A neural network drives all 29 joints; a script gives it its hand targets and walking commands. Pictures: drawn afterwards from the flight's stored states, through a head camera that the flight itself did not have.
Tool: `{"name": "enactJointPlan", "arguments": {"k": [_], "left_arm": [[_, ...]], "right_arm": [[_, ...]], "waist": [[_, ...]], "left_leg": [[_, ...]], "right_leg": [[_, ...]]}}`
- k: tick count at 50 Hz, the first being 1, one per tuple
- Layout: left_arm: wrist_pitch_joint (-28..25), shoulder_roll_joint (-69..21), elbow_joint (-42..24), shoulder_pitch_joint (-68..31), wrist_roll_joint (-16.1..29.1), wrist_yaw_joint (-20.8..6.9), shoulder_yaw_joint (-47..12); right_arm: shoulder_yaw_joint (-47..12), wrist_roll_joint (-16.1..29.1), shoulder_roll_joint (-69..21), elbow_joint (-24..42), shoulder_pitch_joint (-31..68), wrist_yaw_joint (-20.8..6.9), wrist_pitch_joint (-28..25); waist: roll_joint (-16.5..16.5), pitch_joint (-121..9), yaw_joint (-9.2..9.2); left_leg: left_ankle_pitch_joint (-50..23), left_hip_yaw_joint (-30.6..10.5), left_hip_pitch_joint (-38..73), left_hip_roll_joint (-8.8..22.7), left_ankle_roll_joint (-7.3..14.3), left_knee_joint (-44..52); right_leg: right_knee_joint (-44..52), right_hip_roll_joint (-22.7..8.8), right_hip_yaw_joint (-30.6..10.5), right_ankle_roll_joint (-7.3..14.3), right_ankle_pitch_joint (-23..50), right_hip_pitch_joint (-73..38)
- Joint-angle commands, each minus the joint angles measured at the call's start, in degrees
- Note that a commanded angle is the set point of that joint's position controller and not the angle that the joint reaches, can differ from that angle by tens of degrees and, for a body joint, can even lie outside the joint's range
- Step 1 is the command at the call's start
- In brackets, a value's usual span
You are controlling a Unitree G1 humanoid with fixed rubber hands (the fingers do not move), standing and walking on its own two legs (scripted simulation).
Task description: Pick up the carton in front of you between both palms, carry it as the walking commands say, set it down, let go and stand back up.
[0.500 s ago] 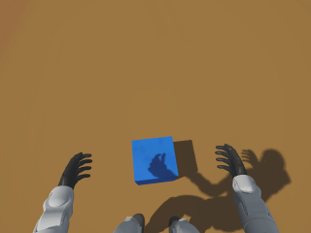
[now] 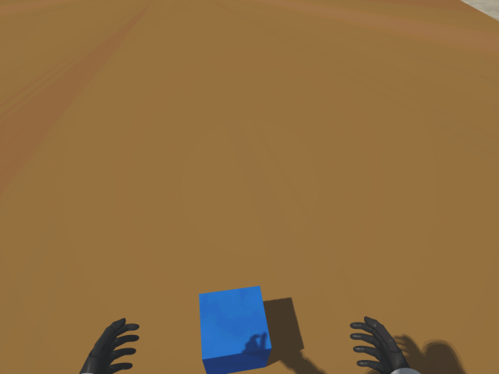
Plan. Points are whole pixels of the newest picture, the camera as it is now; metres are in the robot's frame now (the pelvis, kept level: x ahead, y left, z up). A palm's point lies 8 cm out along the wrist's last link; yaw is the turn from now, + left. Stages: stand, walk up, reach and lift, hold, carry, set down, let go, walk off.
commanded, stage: let go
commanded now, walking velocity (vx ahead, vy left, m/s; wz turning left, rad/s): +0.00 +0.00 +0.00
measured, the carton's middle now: (233, 331) +0.39 +0.02 -0.65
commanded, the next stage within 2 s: stand in 0.22 s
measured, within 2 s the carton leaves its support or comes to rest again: neither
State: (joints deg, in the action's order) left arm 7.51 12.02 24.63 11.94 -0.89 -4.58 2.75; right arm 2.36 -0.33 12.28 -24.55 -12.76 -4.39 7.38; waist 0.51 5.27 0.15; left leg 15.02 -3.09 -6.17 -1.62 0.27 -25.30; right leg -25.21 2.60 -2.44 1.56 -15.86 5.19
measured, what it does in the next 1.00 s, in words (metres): stands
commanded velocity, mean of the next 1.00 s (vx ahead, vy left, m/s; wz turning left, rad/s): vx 0.00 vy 0.00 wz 0.00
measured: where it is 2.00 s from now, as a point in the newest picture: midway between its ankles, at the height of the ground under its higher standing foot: outside the picture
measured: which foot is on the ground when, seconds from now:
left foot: down 0.00-1.00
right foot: down 0.00-1.00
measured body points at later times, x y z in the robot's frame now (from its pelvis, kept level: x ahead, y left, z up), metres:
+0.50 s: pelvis +0.01 +0.01 +0.00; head +0.01 +0.02 +0.45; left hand +0.16 +0.30 -0.10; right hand +0.15 -0.28 -0.09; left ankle -0.01 +0.12 -0.74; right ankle -0.02 -0.10 -0.74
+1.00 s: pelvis +0.01 +0.02 +0.00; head +0.01 +0.03 +0.45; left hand +0.14 +0.32 -0.11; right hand +0.14 -0.28 -0.10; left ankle -0.01 +0.12 -0.74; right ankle -0.02 -0.10 -0.74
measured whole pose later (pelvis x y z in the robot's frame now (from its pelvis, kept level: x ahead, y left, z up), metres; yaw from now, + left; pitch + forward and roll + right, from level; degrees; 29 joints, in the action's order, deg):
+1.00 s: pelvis +0.01 +0.02 +0.00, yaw +0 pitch -1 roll +0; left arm -0.2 20.5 48.8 9.1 -1.6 1.3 1.0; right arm 1.4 -1.6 19.9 -49.1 -9.2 1.3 -0.4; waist 1.0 0.3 -0.1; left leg 15.2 -1.8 -8.1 -2.6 1.8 -24.7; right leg -24.1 1.0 -2.8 -0.1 -15.9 6.9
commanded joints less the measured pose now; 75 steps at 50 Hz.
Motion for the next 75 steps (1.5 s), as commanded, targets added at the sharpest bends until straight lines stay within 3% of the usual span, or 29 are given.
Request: {"name": "enactJointPlan", "arguments": {"k": [1, 6, 7, 9, 11, 12, 13, 15, 17, 23, 38, 75], "left_arm": [[0.4, 5.6, -5.3, -1.6, -0.5, 0.2, 2.2], [0.7, 5.4, -6.0, -2.0, -0.5, 0.2, 2.1], [3.7, 7.3, -10.2, -4.4, -1.6, 1.7, 2.2], [4.9, 6.3, -9.1, -3.1, -0.8, 2.7, 1.3], [5.4, 5.9, -9.1, -2.9, -0.3, 3.1, 0.9], [0.5, 12.8, -0.4, -3.4, -0.4, 5.5, 2.6], [-1.8, 12.6, 0.7, -2.2, -1.0, 6.1, 2.6], [-4.1, 11.7, 2.3, -3.4, -1.4, 5.8, 2.1], [-5.4, 11.5, 4.3, -3.9, -1.3, 5.5, 2.0], [-7.1, 13.2, 9.4, -3.6, -1.2, 5.7, 1.8], [-8.3, 15.9, 17.5, -3.7, -0.9, 6.1, 0.6], [-8.8, 18.7, 28.7, -5.5, -0.3, 5.6, -0.6]], "right_arm": [[1.4, -0.2, 4.8, 5.9, 3.2, 0.0, 0.3], [1.7, -0.8, 4.7, 6.3, 3.1, 0.2, 0.7], [2.1, -0.1, 5.2, 3.1, 0.0, 1.4, -1.2], [1.3, 0.3, 5.2, 4.2, 1.1, 2.1, -1.6], [1.2, 0.5, 5.3, 4.8, 1.8, 2.3, -1.7], [2.5, -2.2, 11.0, -3.5, 3.5, 4.4, -3.6], [3.1, -2.3, 12.2, -4.0, 2.0, 5.2, -4.6], [2.6, -2.6, 11.9, -6.0, 2.4, 5.2, -5.8], [2.3, -2.4, 11.6, -7.5, 3.4, 5.2, -6.5], [2.3, -2.1, 13.2, -11.2, 3.8, 5.5, -7.7], [1.7, -1.5, 16.3, -17.9, 4.5, 6.0, -8.3], [-0.1, -0.7, 18.9, -29.4, 7.1, 5.5, -8.8]], "waist": [[-1.0, -0.5, -0.65], [-0.2, -1.3, -0.25], [-1.3, -4.4, 0.25], [0.1, -3.8, 0.21], [0.4, -3.2, -0.12], [4.6, -2.4, -1.84], [3.8, -2.8, -0.91], [1.2, -3.6, -0.46], [-0.4, -5.5, -0.66], [-1.5, -9.0, -0.43], [-0.9, -8.4, -0.23], [-0.5, -5.1, -0.21]], "left_leg": [[-7.1, 2.3, 1.2, -0.4, -0.6, 3.2], [-9.4, 2.0, 3.0, -0.5, -0.5, 3.0], [-8.6, 1.9, 2.0, -1.7, -1.1, 1.1], [-8.5, 1.7, 1.0, -1.5, -0.7, 0.9], [-8.5, 1.5, -0.1, -1.3, -0.7, 0.9], [-7.2, -0.7, -7.5, 2.6, -1.6, 0.1], [-5.9, -1.6, -6.1, 3.2, -1.2, -0.1], [-2.3, -2.4, -6.8, 3.6, -0.9, 0.7], [-3.9, -3.1, -7.0, 4.2, -0.4, 0.8], [-13.4, -3.6, -4.7, 5.1, 0.1, -0.1], [-20.1, -4.7, -1.6, 6.3, 0.6, 1.6], [-10.7, -5.6, -1.2, 7.2, 1.1, 7.8]], "right_leg": [[5.0, -1.7, 0.8, -2.2, 7.3, 1.8], [4.4, -1.3, 0.8, -2.3, 10.3, 0.8], [2.5, -1.6, 0.5, -2.0, 14.0, -1.8], [1.8, -1.7, 0.3, -2.2, 15.2, -1.1], [1.6, -1.7, 0.4, -2.1, 14.3, -0.9], [1.7, -3.8, -1.0, -2.9, 5.7, 6.9], [2.3, -4.6, -2.4, -2.3, 2.4, 7.2], [2.9, -4.9, -3.8, -1.9, -1.6, 8.4], [1.9, -4.8, -3.6, -1.7, 1.9, 6.8], [0.4, -5.6, -3.7, -1.4, 12.1, 4.1], [1.4, -6.7, -4.1, -1.2, 16.7, 2.3], [7.9, -8.2, -6.1, -0.5, 10.2, 1.4]]}}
